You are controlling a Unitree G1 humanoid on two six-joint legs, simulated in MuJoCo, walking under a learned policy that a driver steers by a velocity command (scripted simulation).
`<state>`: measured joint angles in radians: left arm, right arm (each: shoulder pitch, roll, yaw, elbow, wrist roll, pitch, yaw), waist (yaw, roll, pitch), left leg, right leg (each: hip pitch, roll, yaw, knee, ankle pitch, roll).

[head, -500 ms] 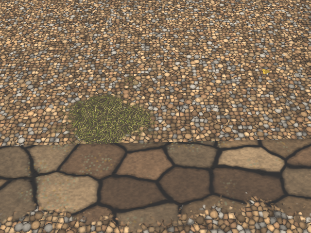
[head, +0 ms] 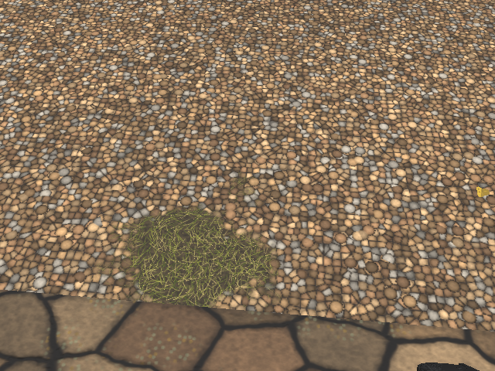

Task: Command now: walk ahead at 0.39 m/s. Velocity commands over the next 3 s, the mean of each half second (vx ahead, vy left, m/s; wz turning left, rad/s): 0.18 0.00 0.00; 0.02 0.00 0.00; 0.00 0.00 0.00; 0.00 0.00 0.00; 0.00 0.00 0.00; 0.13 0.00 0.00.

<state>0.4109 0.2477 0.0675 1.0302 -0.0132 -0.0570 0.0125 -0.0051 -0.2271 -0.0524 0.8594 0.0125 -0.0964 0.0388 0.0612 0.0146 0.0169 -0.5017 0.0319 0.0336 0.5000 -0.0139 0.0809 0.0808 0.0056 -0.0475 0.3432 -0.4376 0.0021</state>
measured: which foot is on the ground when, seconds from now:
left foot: down 0.00-1.00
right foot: down 0.00-0.02, up 0.04-0.40, down 0.42-1.00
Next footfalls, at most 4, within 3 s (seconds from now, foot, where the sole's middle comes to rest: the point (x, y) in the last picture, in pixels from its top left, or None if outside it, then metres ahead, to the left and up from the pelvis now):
0.42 right None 0.23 -0.12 -0.76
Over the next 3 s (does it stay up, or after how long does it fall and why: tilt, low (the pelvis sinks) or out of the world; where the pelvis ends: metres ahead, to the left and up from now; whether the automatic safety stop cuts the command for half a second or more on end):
stays up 0.23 -0.02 0.01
